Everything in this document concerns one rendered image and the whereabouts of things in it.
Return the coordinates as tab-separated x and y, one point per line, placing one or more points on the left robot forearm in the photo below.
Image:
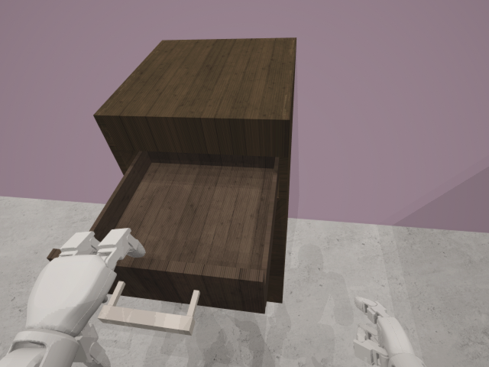
41	348

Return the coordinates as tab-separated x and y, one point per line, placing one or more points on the left robot hand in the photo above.
70	289

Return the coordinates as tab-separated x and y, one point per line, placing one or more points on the handle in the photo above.
149	320

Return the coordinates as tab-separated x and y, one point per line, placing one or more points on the drawer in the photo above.
206	222

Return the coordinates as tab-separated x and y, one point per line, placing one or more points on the cabinet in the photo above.
211	96

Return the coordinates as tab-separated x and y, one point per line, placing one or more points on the right robot hand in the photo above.
376	347

